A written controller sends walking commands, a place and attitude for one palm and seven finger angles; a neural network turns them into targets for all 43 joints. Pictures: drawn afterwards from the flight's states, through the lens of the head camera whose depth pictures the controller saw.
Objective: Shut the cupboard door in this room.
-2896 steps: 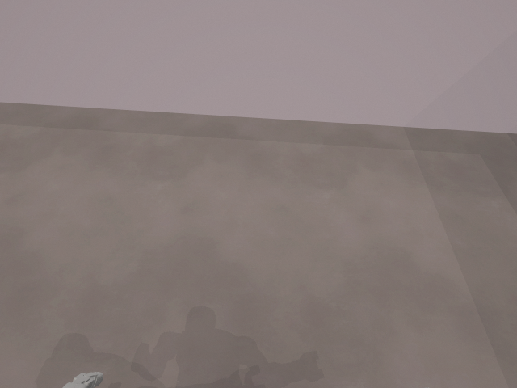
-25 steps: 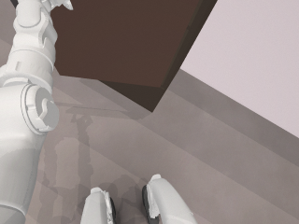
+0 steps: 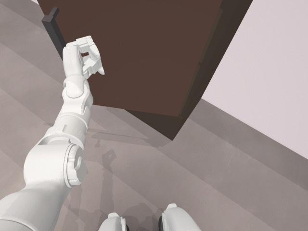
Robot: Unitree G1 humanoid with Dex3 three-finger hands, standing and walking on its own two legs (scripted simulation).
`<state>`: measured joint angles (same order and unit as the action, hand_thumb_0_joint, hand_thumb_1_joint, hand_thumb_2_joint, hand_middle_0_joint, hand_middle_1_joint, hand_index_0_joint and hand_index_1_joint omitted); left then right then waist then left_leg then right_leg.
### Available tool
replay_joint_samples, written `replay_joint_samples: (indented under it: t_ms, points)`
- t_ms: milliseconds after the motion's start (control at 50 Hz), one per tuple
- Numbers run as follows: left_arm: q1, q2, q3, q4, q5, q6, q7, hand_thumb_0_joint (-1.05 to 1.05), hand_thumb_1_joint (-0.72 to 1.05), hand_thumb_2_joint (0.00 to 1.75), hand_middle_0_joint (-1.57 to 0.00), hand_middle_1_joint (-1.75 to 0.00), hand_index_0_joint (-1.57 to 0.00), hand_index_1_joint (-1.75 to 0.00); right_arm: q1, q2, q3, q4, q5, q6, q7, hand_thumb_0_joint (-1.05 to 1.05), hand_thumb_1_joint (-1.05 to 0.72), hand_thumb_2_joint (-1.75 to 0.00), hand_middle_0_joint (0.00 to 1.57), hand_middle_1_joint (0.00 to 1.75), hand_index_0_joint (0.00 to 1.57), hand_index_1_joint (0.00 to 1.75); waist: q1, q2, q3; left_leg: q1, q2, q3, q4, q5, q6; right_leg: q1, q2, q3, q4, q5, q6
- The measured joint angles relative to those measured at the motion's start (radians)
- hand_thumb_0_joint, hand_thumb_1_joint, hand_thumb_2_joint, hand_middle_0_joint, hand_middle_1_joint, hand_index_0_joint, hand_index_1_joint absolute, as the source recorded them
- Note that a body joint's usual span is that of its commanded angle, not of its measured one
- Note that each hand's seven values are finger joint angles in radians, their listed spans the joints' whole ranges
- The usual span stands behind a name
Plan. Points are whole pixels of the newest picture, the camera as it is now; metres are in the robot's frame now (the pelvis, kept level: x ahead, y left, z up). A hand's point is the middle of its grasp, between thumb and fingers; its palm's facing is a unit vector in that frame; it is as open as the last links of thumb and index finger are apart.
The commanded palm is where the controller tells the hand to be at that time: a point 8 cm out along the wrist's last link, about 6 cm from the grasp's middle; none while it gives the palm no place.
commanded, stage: pull the fist back off the door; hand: left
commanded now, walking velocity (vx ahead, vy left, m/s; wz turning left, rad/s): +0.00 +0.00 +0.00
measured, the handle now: (61, 35) +0.63 +0.18 +0.08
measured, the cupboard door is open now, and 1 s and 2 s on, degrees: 27 27 27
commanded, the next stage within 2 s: draw the hand back to the body in 0.24 s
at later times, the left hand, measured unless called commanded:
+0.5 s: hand (97, 72) +0.48 +0.08 +0.10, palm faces +0.08 -1.00 -0.02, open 3.1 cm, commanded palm +0.42 +0.14 +0.10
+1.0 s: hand (33, 131) +0.32 +0.17 +0.16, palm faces +0.11 -0.98 -0.17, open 3.1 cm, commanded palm +0.28 +0.22 +0.17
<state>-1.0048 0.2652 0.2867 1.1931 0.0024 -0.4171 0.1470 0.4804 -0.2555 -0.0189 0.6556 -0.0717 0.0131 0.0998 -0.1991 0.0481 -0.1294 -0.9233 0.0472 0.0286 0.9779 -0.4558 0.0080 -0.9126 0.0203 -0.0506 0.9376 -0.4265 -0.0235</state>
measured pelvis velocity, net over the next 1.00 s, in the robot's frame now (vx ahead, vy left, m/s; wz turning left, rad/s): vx -0.01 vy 0.00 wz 0.01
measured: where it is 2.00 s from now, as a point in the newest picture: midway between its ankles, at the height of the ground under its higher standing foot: outside the picture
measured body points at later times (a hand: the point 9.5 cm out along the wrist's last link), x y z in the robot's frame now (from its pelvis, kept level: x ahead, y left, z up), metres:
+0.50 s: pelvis -0.01 -0.01 +0.00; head +0.08 -0.02 +0.44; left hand +0.47 +0.13 +0.10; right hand +0.02 -0.26 -0.12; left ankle -0.01 +0.11 -0.68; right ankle +0.00 -0.11 -0.68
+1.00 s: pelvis -0.01 +0.00 +0.05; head -0.01 -0.02 +0.50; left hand +0.31 +0.22 +0.17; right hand +0.17 -0.24 -0.03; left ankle -0.01 +0.11 -0.68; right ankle +0.00 -0.11 -0.68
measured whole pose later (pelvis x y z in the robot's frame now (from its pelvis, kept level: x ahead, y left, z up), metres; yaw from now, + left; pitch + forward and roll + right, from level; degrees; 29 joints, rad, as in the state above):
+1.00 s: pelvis -0.01 +0.00 +0.05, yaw +1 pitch +2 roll +0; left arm -0.12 0.24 0.08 0.26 -0.10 -0.15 0.02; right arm 0.20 -0.24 0.01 0.58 0.05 0.01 -0.06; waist -0.01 0.04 -0.05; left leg -0.31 0.01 0.05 0.59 -0.31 0.01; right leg -0.32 0.00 -0.03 0.60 -0.30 -0.01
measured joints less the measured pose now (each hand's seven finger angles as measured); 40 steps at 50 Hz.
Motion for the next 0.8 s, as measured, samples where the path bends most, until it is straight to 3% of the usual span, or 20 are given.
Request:
replay_joint_samples:
  t_ms: [100,220,380,460,560,660,800]
  points:
    - [0.085,-0.069,-0.06,-0.073,-0.011,-0.036,0.003,0.02,0.9,0.9,-1.29,-1.5,-1.3,-1.5,-0.049,-0.01,-0.019,0.002,0.007,0.004,-0.007,0.0,-0.91,-0.9,0.2,0.3,0.2,0.3,0.033,-0.012,-0.004,0.031,-0.007,-0.009,-0.004,-0.001,-0.004,0.033,-0.006,-0.008,0.001,-0.008,-0.003]
    - [0.151,-0.113,-0.094,-0.112,-0.012,-0.045,0.016,0.02,0.9,0.9,-1.3,-1.5,-1.3,-1.5,-0.115,-0.006,-0.021,-0.01,0.018,0.006,-0.021,0.0,-0.91,-0.9,0.2,0.3,0.2,0.3,0.053,-0.014,-0.007,0.07,-0.012,-0.006,-0.012,0.002,-0.005,0.067,-0.011,-0.006,0.005,-0.012,-0.004]
    - [0.077,-0.092,-0.085,-0.018,-0.006,-0.046,0.029,0.02,0.89,0.9,-1.3,-1.5,-1.3,-1.5,-0.169,0.021,0.01,-0.008,0.021,-0.007,-0.037,0.0,-0.91,-0.9,0.2,0.3,0.2,0.3,0.044,-0.015,0.002,0.063,-0.018,-0.011,-0.004,0.015,-0.007,0.057,-0.018,-0.01,0.023,-0.007,-0.008]
    - [0.093,-0.074,-0.048,-0.05,-0.012,-0.047,-0.002,0.02,0.89,0.9,-1.3,-1.5,-1.3,-1.5,-0.148,0.027,0.015,-0.014,0.025,-0.001,-0.04,0.0,-0.91,-0.9,0.2,0.3,0.2,0.3,0.047,-0.013,0.001,0.067,-0.014,0.002,-0.011,0.02,-0.008,0.053,-0.014,0.002,0.022,0.0,-0.009]
    - [0.264,-0.067,-0.033,-0.221,-0.057,-0.005,-0.06,0.02,0.9,0.9,-1.29,-1.5,-1.3,-1.5,-0.089,0.024,0.012,-0.032,0.051,0.025,-0.049,0.0,-0.91,-0.9,0.2,0.3,0.2,0.3,0.075,-0.003,0.008,0.156,-0.006,0.026,-0.076,0.037,-0.008,0.129,-0.003,0.026,-0.036,0.023,-0.007]
    - [0.455,-0.081,-0.079,-0.42,-0.119,0.047,-0.1,0.02,0.9,0.9,-1.29,-1.5,-1.3,-1.5,-0.059,0.016,0.009,-0.024,0.082,0.023,-0.07,0.0,-0.91,-0.9,0.2,0.3,0.2,0.3,0.108,-0.001,0.025,0.276,-0.006,0.024,-0.157,0.062,-0.007,0.252,0.001,0.024,-0.123,0.05,-0.006]
    - [0.619,-0.086,-0.136,-0.619,-0.153,0.114,-0.15,0.02,0.9,0.9,-1.3,-1.5,-1.3,-1.5,-0.121,-0.005,0.007,-0.021,0.106,-0.013,-0.103,0.01,-0.91,-0.9,0.2,0.3,0.2,0.3,0.14,-0.004,0.039,0.397,-0.014,0.013,-0.23,0.09,-0.004,0.384,-0.005,0.013,-0.206,0.078,-0.003]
